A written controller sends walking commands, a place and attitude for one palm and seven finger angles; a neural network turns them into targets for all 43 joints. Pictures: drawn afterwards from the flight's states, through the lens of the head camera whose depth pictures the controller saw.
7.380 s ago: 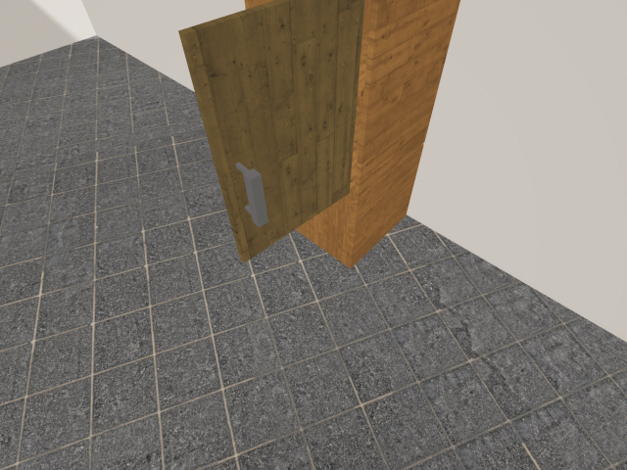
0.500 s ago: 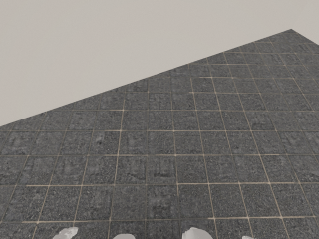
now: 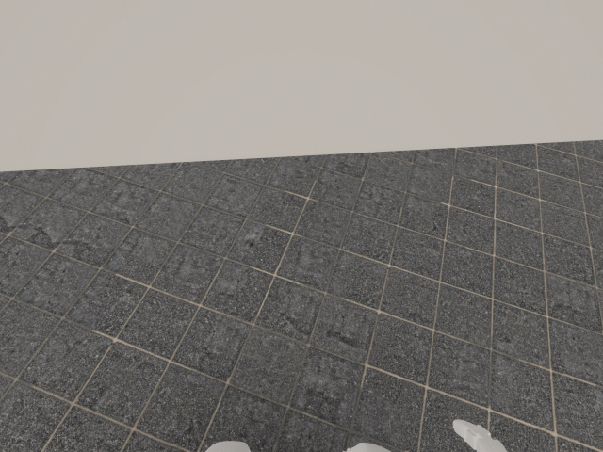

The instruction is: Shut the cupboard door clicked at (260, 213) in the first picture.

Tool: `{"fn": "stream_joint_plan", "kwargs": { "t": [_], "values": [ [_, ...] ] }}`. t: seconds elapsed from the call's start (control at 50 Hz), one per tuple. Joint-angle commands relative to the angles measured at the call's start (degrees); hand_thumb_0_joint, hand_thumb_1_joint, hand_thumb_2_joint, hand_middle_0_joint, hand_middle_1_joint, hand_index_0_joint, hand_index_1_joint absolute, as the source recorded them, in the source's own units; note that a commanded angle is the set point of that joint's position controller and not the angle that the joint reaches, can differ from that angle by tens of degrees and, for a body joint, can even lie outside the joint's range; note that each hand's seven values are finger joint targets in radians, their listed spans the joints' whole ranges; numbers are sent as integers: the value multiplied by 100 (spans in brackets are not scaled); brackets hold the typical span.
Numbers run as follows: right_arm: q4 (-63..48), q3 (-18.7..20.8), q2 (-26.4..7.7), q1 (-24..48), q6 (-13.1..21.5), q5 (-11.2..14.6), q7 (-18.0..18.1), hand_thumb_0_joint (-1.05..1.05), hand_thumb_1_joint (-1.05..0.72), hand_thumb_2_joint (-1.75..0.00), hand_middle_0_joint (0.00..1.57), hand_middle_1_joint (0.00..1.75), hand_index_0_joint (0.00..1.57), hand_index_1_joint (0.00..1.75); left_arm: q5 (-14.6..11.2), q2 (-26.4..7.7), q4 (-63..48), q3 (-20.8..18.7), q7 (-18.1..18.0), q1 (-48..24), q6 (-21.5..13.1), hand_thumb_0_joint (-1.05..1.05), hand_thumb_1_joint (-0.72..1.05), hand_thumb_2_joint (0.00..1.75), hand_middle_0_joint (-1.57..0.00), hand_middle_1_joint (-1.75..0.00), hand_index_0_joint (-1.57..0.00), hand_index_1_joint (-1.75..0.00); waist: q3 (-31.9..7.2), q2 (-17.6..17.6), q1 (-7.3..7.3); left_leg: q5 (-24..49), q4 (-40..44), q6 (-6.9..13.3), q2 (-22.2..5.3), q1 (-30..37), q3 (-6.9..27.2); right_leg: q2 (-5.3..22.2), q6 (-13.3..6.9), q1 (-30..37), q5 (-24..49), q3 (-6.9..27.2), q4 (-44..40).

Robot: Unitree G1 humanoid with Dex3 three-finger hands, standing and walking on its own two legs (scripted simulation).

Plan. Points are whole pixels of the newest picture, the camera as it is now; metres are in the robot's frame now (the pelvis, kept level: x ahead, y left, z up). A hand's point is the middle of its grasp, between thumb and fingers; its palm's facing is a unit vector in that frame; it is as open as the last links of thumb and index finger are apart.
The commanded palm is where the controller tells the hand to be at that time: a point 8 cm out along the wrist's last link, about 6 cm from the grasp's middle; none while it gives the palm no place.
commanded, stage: walk to a spot facing it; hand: left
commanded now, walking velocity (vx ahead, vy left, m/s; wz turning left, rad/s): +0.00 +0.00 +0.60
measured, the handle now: out of the picture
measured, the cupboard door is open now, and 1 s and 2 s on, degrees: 85 85 85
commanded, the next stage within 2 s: none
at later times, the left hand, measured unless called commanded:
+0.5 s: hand out of the picture +0.04 +0.16 -0.14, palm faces +0.28 -0.93 -0.25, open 7.4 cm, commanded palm none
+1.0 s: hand out of the picture +0.12 +0.22 -0.14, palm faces +0.51 -0.81 -0.27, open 7.4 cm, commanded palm none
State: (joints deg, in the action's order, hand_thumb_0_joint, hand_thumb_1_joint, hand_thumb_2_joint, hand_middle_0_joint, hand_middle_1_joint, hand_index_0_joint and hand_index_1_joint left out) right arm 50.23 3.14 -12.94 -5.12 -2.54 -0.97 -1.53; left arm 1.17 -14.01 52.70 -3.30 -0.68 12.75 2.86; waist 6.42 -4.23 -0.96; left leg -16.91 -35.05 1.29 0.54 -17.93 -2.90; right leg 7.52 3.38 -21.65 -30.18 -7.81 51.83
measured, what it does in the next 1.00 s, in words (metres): walks ahead, turning left: right foot, then left foot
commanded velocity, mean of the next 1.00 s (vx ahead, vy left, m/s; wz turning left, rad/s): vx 0.19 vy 0.00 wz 0.59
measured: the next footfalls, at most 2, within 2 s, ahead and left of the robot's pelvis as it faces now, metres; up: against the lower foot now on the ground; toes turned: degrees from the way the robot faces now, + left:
right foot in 0.28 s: +0.06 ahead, -0.16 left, +0.00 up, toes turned +7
left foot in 0.62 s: +0.02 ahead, +0.09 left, +0.00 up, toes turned +28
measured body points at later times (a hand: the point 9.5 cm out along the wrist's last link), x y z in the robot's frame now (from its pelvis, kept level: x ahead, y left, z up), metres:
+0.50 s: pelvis +0.01 -0.05 +0.01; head +0.07 -0.04 +0.46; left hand +0.02 +0.21 -0.12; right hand +0.17 -0.28 -0.13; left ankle -0.02 +0.07 -0.67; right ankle +0.02 -0.17 -0.72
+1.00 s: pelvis +0.13 -0.03 +0.00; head +0.17 -0.01 +0.45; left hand +0.09 +0.26 -0.12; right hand +0.28 -0.23 -0.15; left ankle -0.01 +0.07 -0.72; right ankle +0.24 -0.11 -0.73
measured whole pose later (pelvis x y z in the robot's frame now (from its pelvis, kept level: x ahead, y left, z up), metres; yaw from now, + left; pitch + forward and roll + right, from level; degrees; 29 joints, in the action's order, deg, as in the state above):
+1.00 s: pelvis +0.13 -0.03 +0.00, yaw +34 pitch +1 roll +1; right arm 56.9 3.2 -12.7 -16.6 -0.7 -0.9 -1.2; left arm 1.7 -15.1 50.1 -3.7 2.3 8.0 -2.1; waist 3.9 0.5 1.1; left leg -26.7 -38.6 -0.4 -0.6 -13.2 4.1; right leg 4.3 2.6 -21.5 -13.4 -4.7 33.4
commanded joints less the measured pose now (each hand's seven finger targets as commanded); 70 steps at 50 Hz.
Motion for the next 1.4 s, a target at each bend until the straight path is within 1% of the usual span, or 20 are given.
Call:
{"fn": "stream_joint_plan", "kwargs": {
  "t": [0.0,0.22,0.26,0.28,0.4,0.5,0.56,0.6,0.62,0.7,0.9,0.92,0.96,0.98,1.08,1.24,1.3,1.32,1.34,1.38],
  "values": [
    [-245,311,-1243,-446,114,-55,246,0,-90,-90,20,30,20,30,-11,-578,-633,-191,3,-531,-112,0,90,90,-20,-30,-20,-30,-888,1541,296,2235,1482,881,-1645,934,1934,-88,107,-1176,330,846,1383],
    [-348,369,-1144,-8,28,-9,178,0,-90,-90,20,30,20,30,-61,-618,-523,-213,-16,258,-221,0,90,90,-20,-30,-20,-30,-964,1126,-163,1171,726,365,-802,-487,1899,-605,-12,1620,1548,560,-2540],
    [-595,295,-613,8,45,46,108,0,-90,-90,20,30,20,30,74,-1455,-562,-356,-93,415,-308,0,90,90,-20,-30,-20,-30,-905,-1373,-300,-1767,-1771,-383,415,-1803,437,1938,-1034,2042,1834,2981,-3837],
    [-556,321,-810,2,20,-16,89,0,-90,-90,20,30,20,30,30,-1277,-634,-293,-111,247,-319,0,90,90,-20,-30,-20,-30,-846,-958,-196,-1756,-2822,-312,79,-1640,720,1972,-1341,1507,2195,2721,-3665],
    [-323,191,-426,142,-84,39,-40,0,-90,-90,20,30,20,30,33,-860,-672,-201,-131,-81,-344,0,90,90,-20,-30,-20,-30,-703,-657,-9,-980,-2096,-535,-171,-1173,54,1105,-1013,1681,4343,760,-3016],
    [-409,110,-363,350,60,17,-115,0,-90,-90,20,30,20,30,50,-1140,-364,-309,-35,356,-406,0,90,90,-20,-30,-20,-30,-807,-731,-239,-976,-603,-394,-137,-700,-363,1387,-945,2021,2855,734,-3101],
    [-236,138,-561,-312,175,-24,-73,0,-90,-90,20,30,20,30,-19,-1159,-334,-355,61,126,-408,0,90,90,-20,-30,-20,-30,-860,-198,185,-192,753,-223,-33,812,-498,1212,-571,1056,1955,238,-2308],
    [-35,433,-1640,-1516,239,-117,15,0,-90,-90,20,30,20,30,-63,-523,-755,-196,200,-365,-407,0,90,90,-20,-30,-20,-30,-1099,2428,864,-121,1722,940,-2216,2804,2909,-47,146,-1836,-427,-418,677],
    [182,427,-1722,-2013,243,-96,91,0,-90,-90,20,30,20,30,12,-612,-996,-151,189,-1111,-401,0,90,90,-20,-30,-20,-30,-910,1767,1098,105,1935,1383,-2572,2495,3414,-14,46,-2371,-542,363,1366],
    [-70,231,-1125,-949,400,-71,200,0,-90,-90,20,30,20,30,33,-573,-594,-210,253,-759,-377,0,90,90,-20,-30,-20,-30,-464,1398,338,-378,2171,852,-1636,1098,2142,92,47,-1753,853,813,1333],
    [108,305,-1199,-616,400,-39,124,0,-90,-90,20,30,20,30,15,-567,-495,-189,328,-279,-453,0,90,90,-20,-30,-20,-30,-599,1077,-44,-336,1433,568,-995,6,1476,-601,165,919,1640,102,-1910],
    [89,285,-1064,-490,405,-9,122,0,-90,-90,20,30,20,30,20,-703,-339,-262,301,211,-504,0,90,90,-20,-30,-20,-30,-731,752,-294,-478,763,380,-694,-602,1245,-486,103,1935,1647,275,-2400],
    [-263,144,-453,-307,465,50,80,0,-90,-90,20,30,20,30,59,-1680,-90,-481,162,1457,-563,0,90,90,-20,-30,-20,-30,-1309,-1894,-867,-2215,-2392,-95,171,-2461,196,2128,-791,3523,-178,3340,-3997],
    [-328,190,-717,-181,443,-5,54,0,-90,-90,20,30,20,30,33,-1482,-188,-409,100,1193,-552,0,90,90,-20,-30,-20,-30,-942,-1340,-660,-1839,-3212,-81,-268,-2595,527,2288,-1095,2805,-963,3581,-4226],
    [-14,128,-264,-37,270,-50,-119,0,-90,-90,20,30,20,30,43,-551,-152,-172,49,374,-744,0,90,90,-20,-30,-20,-30,-416,-539,-46,-58,-2894,-311,-743,-2070,236,1446,-788,1609,1816,819,-4113],
    [-218,-23,-12,543,374,-43,-232,0,-90,-90,20,30,20,30,47,-638,385,-144,59,917,-803,0,90,90,-20,-30,-20,-30,-439,-396,-186,241,-395,-116,-383,-1324,-449,1398,-771,2362,3761,-175,-3642],
    [0,34,-268,-269,446,-83,-130,0,-90,-90,20,30,20,30,4,-738,447,-159,77,703,-762,0,90,90,-20,-30,-20,-30,-777,-282,339,372,334,99,35,383,-845,1208,-583,1884,4881,-658,-2389],
    [216,129,-617,-1100,455,-109,-60,0,-90,-90,20,30,20,30,-22,-693,377,-130,105,622,-744,0,90,90,-20,-30,-20,-30,-1177,124,762,411,527,258,-101,1826,-618,1042,-403,1052,4565,-803,-1120],
    [387,341,-1391,-1971,485,-168,32,0,-90,-90,20,30,20,30,-62,-369,167,-107,179,689,-705,0,90,90,-20,-30,-20,-30,-1826,1684,1110,225,920,806,-1644,3252,1712,222,-56,-626,1868,-874,828],
    [441,368,-1753,-2032,446,-59,148,0,-90,-90,20,30,20,30,-37,-365,-239,-86,128,62,-698,0,90,90,-20,-30,-20,-30,-1576,1022,959,168,1751,1322,-2776,2710,3048,-53,-175,-1826,-106,406,2482]
  ]
}}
